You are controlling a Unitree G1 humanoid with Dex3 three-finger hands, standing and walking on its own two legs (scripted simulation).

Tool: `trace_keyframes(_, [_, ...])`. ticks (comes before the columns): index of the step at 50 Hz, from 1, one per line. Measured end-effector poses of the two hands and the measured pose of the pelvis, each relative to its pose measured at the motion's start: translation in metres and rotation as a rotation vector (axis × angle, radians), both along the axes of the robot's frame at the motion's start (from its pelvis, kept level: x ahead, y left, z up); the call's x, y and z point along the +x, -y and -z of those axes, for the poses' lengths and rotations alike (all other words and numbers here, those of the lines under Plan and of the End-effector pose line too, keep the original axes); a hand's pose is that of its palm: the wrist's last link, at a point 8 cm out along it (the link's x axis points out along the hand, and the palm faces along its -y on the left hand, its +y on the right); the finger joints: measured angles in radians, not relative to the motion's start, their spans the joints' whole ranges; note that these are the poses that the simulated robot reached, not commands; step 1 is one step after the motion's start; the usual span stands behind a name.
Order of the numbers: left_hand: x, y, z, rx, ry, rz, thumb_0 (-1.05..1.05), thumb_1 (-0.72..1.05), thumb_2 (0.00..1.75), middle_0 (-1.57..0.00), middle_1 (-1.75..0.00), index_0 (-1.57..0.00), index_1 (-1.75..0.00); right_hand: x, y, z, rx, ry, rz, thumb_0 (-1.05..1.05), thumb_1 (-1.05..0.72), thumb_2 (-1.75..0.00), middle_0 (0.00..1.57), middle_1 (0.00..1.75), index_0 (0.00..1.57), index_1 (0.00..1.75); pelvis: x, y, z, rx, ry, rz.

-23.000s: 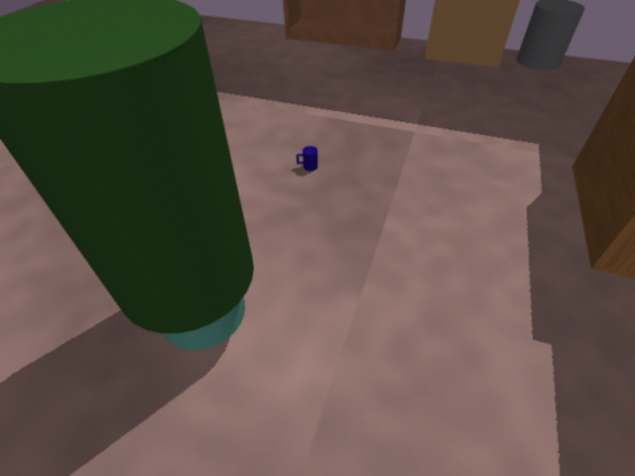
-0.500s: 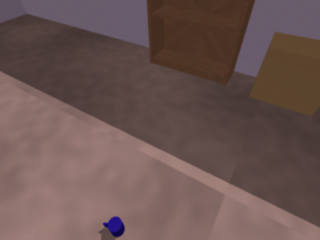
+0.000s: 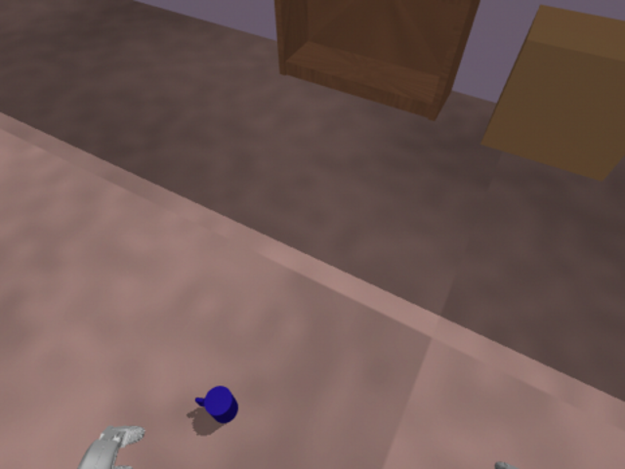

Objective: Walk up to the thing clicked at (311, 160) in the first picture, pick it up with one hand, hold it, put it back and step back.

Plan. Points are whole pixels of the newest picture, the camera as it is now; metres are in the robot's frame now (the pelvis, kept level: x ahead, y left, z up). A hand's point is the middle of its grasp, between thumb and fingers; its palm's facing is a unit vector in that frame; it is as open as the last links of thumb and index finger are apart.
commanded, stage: rise first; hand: left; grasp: from above
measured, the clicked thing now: (216, 404) +0.39 +0.29 -0.71
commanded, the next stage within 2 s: none
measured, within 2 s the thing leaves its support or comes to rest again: neither
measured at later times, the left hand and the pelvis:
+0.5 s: hand out of the picture +0.12 +0.27 -0.22, palm faces -0.20 -0.84 -0.50, open 14.1 cm; pelvis -0.01 +0.01 -0.09, yaw +0 degrees
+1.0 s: hand (167, 456) +0.22 +0.31 -0.42, palm faces -0.44 -0.43 -0.79, open 14.0 cm; pelvis -0.07 +0.01 -0.28, yaw -3 degrees
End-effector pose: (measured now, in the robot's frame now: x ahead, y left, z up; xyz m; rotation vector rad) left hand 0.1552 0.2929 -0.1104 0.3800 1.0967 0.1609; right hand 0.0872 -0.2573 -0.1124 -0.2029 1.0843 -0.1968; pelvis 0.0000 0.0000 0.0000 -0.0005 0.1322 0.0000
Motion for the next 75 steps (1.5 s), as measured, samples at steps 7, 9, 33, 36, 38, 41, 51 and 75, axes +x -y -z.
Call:
trace_keyframes(7, [-0.009, -0.006, 0.020, 0.046, -0.034, 0.016, 0.00, -0.18, 0.96, -0.07, -1.02, -0.09, -0.99, 0.008, -0.007, 0.014, 0.003, 0.057, -0.011, 0.01, -0.90, -0.90, 0.20, 0.30, 0.20, 0.30, -0.001, -0.005, 0.021, -0.006, -0.061, 0.003])
trace_keyframes(9, [-0.013, -0.008, 0.027, 0.057, -0.030, 0.028, 0.00, -0.28, 0.96, -0.07, -1.04, -0.09, -1.02, 0.013, -0.007, 0.019, -0.007, 0.077, -0.021, 0.01, -0.90, -0.90, 0.20, 0.30, 0.20, 0.30, -0.002, -0.007, 0.029, -0.008, -0.078, 0.002])
trace_keyframes(33, [-0.013, -0.023, 0.117, 0.232, -0.018, 0.273, -0.01, -0.51, 0.96, -0.06, -1.09, -0.07, -1.07, 0.080, -0.025, 0.101, -0.025, 0.295, -0.173, 0.01, -0.88, -0.89, 0.20, 0.30, 0.20, 0.30, -0.023, -0.010, 0.132, -0.035, -0.300, -0.007])
trace_keyframes(36, [0.002, -0.027, 0.142, 0.279, 0.010, 0.354, -0.01, -0.50, 0.95, -0.06, -1.09, -0.07, -1.08, 0.079, -0.021, 0.129, -0.030, 0.285, -0.187, 0.01, -0.87, -0.89, 0.20, 0.30, 0.20, 0.30, -0.030, -0.010, 0.157, -0.035, -0.340, -0.004])
trace_keyframes(38, [0.013, -0.028, 0.160, 0.314, 0.036, 0.415, -0.01, -0.49, 0.96, -0.06, -1.10, -0.07, -1.08, 0.075, -0.017, 0.150, -0.033, 0.268, -0.192, 0.01, -0.86, -0.89, 0.20, 0.30, 0.20, 0.30, -0.035, -0.010, 0.175, -0.036, -0.367, -0.002])
trace_keyframes(41, [0.031, -0.029, 0.186, 0.370, 0.077, 0.495, -0.01, -0.49, 0.96, -0.06, -1.10, -0.07, -1.08, 0.066, -0.012, 0.184, -0.036, 0.230, -0.195, 0.01, -0.86, -0.89, 0.20, 0.30, 0.20, 0.30, -0.044, -0.009, 0.203, -0.037, -0.402, 0.003])
trace_keyframes(51, [0.080, -0.034, 0.259, 0.528, 0.156, 0.681, -0.01, -0.51, 1.00, -0.06, -1.08, -0.07, -1.07, 0.005, 0.002, 0.295, -0.024, 0.036, -0.151, 0.01, -0.88, -0.89, 0.20, 0.30, 0.20, 0.30, -0.074, -0.006, 0.286, -0.045, -0.460, 0.027])
trace_keyframes(75, [0.141, -0.031, 0.352, 0.686, 0.251, 0.959, -0.01, -0.53, 1.03, -0.06, -1.02, -0.06, -1.01, -0.107, 0.011, 0.375, -0.068, -0.279, -0.067, 0.01, -0.89, -0.90, 0.20, 0.30, 0.20, 0.30, -0.096, -0.013, 0.374, -0.082, -0.446, 0.063])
